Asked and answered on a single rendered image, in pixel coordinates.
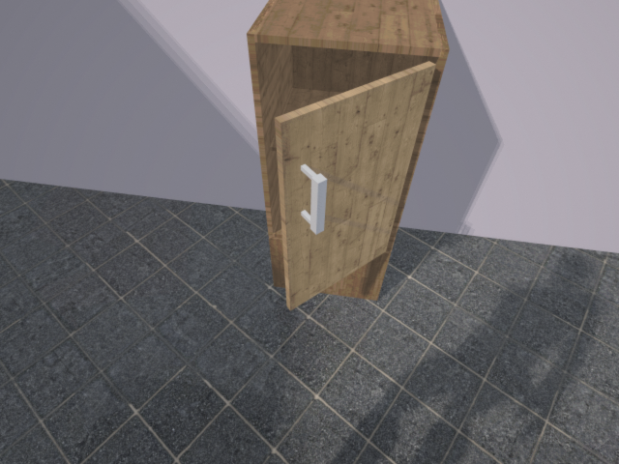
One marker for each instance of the handle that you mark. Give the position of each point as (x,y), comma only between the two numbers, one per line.
(316,218)

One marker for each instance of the cupboard door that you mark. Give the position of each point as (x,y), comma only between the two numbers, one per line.
(361,141)

